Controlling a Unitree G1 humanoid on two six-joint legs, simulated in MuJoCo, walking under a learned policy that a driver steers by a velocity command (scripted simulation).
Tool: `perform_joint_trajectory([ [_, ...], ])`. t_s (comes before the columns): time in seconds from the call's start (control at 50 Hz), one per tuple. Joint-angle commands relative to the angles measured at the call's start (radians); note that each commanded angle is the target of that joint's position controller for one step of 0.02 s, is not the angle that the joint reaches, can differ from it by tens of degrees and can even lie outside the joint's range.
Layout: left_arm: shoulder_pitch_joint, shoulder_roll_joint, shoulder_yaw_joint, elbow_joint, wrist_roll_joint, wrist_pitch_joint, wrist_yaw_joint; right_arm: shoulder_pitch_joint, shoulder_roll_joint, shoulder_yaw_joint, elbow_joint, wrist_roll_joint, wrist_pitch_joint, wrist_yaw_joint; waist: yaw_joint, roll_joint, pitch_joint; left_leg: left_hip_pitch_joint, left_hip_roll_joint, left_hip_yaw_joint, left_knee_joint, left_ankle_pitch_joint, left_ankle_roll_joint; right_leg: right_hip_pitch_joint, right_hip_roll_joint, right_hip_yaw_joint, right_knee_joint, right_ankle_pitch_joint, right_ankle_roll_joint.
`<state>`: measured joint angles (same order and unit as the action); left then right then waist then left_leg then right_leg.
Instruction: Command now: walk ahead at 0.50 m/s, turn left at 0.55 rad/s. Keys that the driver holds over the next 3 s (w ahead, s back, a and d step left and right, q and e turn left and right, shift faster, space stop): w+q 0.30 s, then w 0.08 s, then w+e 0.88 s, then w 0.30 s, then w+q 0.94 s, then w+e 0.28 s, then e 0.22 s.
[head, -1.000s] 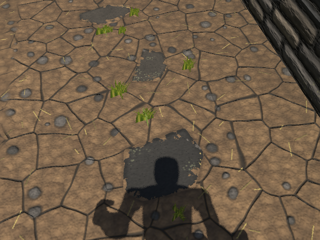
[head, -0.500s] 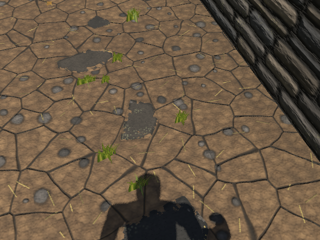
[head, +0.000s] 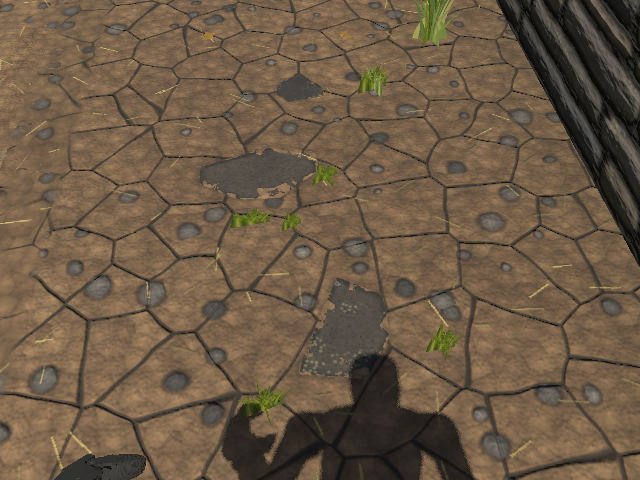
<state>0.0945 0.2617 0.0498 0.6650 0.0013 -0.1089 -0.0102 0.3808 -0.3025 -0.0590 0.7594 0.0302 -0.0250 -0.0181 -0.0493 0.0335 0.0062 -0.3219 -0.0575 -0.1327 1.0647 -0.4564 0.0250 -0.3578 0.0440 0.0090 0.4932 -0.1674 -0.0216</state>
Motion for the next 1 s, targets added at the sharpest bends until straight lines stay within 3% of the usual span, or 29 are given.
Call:
perform_joint_trajectory([
  [0.02,0.121,0.094,0.033,-0.001,0.007,0.005,0.005,-0.074,-0.118,-0.034,-0.109,-0.012,-0.012,0.004,0.084,-0.114,0.006,-0.416,0.139,-0.005,0.126,0.100,-0.019,0.332,-0.323,0.360,-0.260,-0.074,-0.159],
  [0.06,0.103,0.093,0.034,0.014,0.008,-0.001,0.004,-0.071,-0.077,-0.028,-0.117,-0.003,-0.002,0.015,0.061,-0.147,0.020,-0.369,0.166,0.018,0.094,0.143,-0.025,0.251,-0.290,0.245,-0.308,0.017,-0.156],
  [0.1,0.107,0.117,0.043,0.034,0.004,-0.009,0.004,-0.102,-0.056,-0.022,-0.138,-0.006,0.004,0.019,0.057,-0.128,0.027,-0.388,0.178,0.027,0.045,0.194,-0.038,0.237,-0.294,0.170,-0.339,0.098,-0.174],
  [0.16,0.114,0.150,0.052,0.059,0.005,-0.009,0.006,-0.156,-0.045,-0.014,-0.159,-0.009,-0.002,0.029,0.067,-0.097,0.027,-0.402,0.183,0.037,-0.095,0.331,-0.046,0.263,-0.287,0.060,-0.350,0.217,-0.175],
  [0.22,0.133,0.175,0.055,0.080,-0.002,0.000,0.010,-0.250,-0.031,-0.004,-0.181,-0.008,-0.014,0.049,0.103,-0.082,0.044,-0.352,0.166,0.087,-0.274,0.476,-0.032,0.276,-0.266,-0.045,-0.347,0.261,-0.148],
  [0.32,0.214,0.219,0.065,0.127,-0.026,0.026,0.011,-0.376,-0.035,-0.002,-0.245,-0.006,-0.015,0.074,0.130,-0.080,0.073,-0.329,0.130,0.148,-0.426,0.409,0.020,0.403,-0.313,-0.108,-0.294,0.369,-0.118],
  [0.36,0.226,0.246,0.070,0.139,-0.034,0.038,0.013,-0.343,-0.061,-0.016,-0.253,-0.014,-0.013,0.075,0.087,-0.108,0.031,-0.217,0.069,0.193,-0.454,0.299,0.062,0.439,-0.323,-0.132,-0.185,0.672,-0.106],
  [0.38,0.223,0.258,0.071,0.143,-0.035,0.045,0.016,-0.255,-0.094,-0.034,-0.235,-0.017,-0.010,0.072,0.027,-0.114,-0.026,-0.083,0.030,0.213,-0.482,0.281,0.089,0.432,-0.313,-0.154,-0.058,0.810,-0.092],
  [0.4,0.231,0.238,0.058,0.150,-0.034,0.047,0.018,-0.100,-0.134,-0.060,-0.190,-0.016,-0.008,0.060,-0.059,-0.091,-0.107,0.173,0.001,0.210,-0.546,0.356,0.123,0.333,-0.285,-0.182,0.124,0.813,-0.067],
  [0.42,0.246,0.181,0.030,0.132,-0.004,0.040,0.018,0.063,-0.215,-0.085,-0.158,-0.018,0.002,0.039,-0.119,0.022,-0.227,0.509,0.171,-0.017,-0.517,0.417,0.177,0.072,-0.240,-0.191,0.431,0.443,-0.032],
  [0.44,0.365,0.063,-0.012,0.109,0.006,0.020,-0.001,0.038,-0.287,-0.082,-0.163,-0.019,-0.006,0.036,-0.007,0.235,-0.376,0.757,0.446,-0.553,-0.628,0.256,0.353,-0.281,-0.056,-0.090,0.769,-0.432,0.016],
  [0.46,0.264,0.183,0.017,0.130,-0.036,0.004,-0.009,0.065,-0.188,-0.059,-0.172,-0.024,-0.014,0.040,-0.095,0.080,-0.408,0.721,0.458,-0.586,-0.704,0.188,0.333,-0.340,-0.076,0.077,0.863,-0.432,0.003],
  [0.48,0.159,0.204,0.026,0.088,-0.066,-0.001,-0.013,0.021,-0.163,-0.046,-0.154,-0.032,-0.025,0.042,-0.091,0.066,-0.234,0.588,0.419,-0.397,-0.724,0.275,0.285,-0.405,-0.110,0.067,0.858,-0.353,-0.005],
  [0.5,0.134,0.182,0.020,0.085,-0.054,-0.002,-0.006,-0.040,-0.141,-0.039,-0.142,-0.029,-0.033,0.042,-0.046,0.017,-0.145,0.446,0.372,-0.270,-0.741,0.361,0.247,-0.382,-0.156,0.060,0.780,-0.262,-0.005],
  [0.52,0.133,0.177,0.024,0.093,-0.035,0.004,-0.002,-0.095,-0.108,-0.031,-0.140,-0.034,-0.039,0.043,-0.010,0.024,-0.087,0.334,0.336,-0.181,-0.772,0.425,0.227,-0.341,-0.180,0.059,0.722,-0.205,0.003],
  [0.54,0.176,0.169,0.026,0.109,-0.034,0.020,-0.002,-0.129,-0.082,-0.023,-0.142,-0.042,-0.048,0.043,0.027,0.043,-0.070,0.256,0.312,-0.117,-0.814,0.450,0.216,-0.272,-0.198,0.074,0.701,-0.156,0.010],
  [0.58,0.226,0.127,0.022,0.133,-0.035,0.049,0.002,-0.155,-0.072,-0.025,-0.125,-0.042,-0.070,0.045,0.060,0.037,-0.052,0.178,0.307,-0.042,-0.883,0.473,0.222,-0.223,-0.198,0.077,0.673,-0.105,0.029],
  [0.64,0.170,0.104,0.021,0.117,-0.030,0.067,0.010,-0.155,-0.081,-0.032,-0.088,-0.052,-0.087,0.035,0.060,0.018,0.015,0.159,0.294,0.077,-0.933,0.519,0.203,-0.303,-0.189,0.108,0.572,0.021,0.053],
  [0.74,0.044,0.070,0.008,0.081,-0.021,0.052,-0.015,-0.135,-0.104,-0.037,-0.050,-0.046,-0.085,0.018,0.014,0.007,0.058,0.203,0.264,0.234,-0.962,0.537,0.150,-0.291,-0.157,0.044,0.273,0.282,0.041],
  [0.84,-0.079,0.065,0.000,0.007,-0.020,0.051,-0.046,-0.059,-0.136,-0.053,0.006,-0.024,-0.051,0.009,-0.029,-0.004,0.098,0.401,0.329,0.279,-0.896,0.645,0.135,-0.368,-0.136,-0.013,0.139,0.191,-0.009],
  [0.9,-0.039,0.100,0.018,-0.017,-0.021,0.057,-0.059,-0.082,-0.174,-0.063,0.006,-0.016,-0.024,-0.006,0.023,0.045,0.031,0.468,0.338,0.316,-0.729,1.067,0.100,-0.255,-0.061,-0.094,0.132,0.033,-0.063],
  [0.92,0.039,0.129,0.034,-0.006,-0.022,0.061,-0.058,-0.093,-0.184,-0.065,0.002,-0.015,-0.015,-0.012,0.070,0.062,-0.023,0.461,0.329,0.328,-0.605,1.207,0.085,-0.147,-0.021,-0.120,0.138,-0.013,-0.088],
  [0.94,0.182,0.175,0.062,0.024,-0.025,0.063,-0.049,-0.111,-0.184,-0.062,-0.002,-0.012,-0.008,-0.017,0.154,0.048,-0.098,0.388,0.296,0.352,-0.409,1.212,0.055,0.061,0.020,-0.123,0.084,0.024,-0.124],
  [0.96,0.341,0.255,0.096,0.056,-0.026,0.072,-0.030,-0.099,-0.157,-0.049,-0.016,-0.024,-0.016,-0.022,0.223,-0.039,-0.194,0.166,0.251,0.352,-0.119,0.940,0.011,0.366,-0.057,0.044,0.047,0.050,-0.179],
  [0.98,0.328,0.352,0.111,0.052,-0.036,0.068,-0.022,0.015,-0.003,-0.001,-0.063,-0.057,-0.045,0.000,0.097,-0.304,-0.277,-0.307,0.032,0.267,0.243,-0.059,-0.061,0.715,-0.318,0.609,-0.023,-0.103,-0.379],
  [1.0,0.353,0.273,0.087,0.025,-0.027,0.056,-0.024,-0.083,-0.072,-0.005,-0.068,-0.023,-0.086,0.017,0.172,-0.183,-0.392,-0.427,0.010,0.037,0.351,-0.141,-0.042,0.790,-0.371,0.829,-0.166,-0.203,-0.408],
])
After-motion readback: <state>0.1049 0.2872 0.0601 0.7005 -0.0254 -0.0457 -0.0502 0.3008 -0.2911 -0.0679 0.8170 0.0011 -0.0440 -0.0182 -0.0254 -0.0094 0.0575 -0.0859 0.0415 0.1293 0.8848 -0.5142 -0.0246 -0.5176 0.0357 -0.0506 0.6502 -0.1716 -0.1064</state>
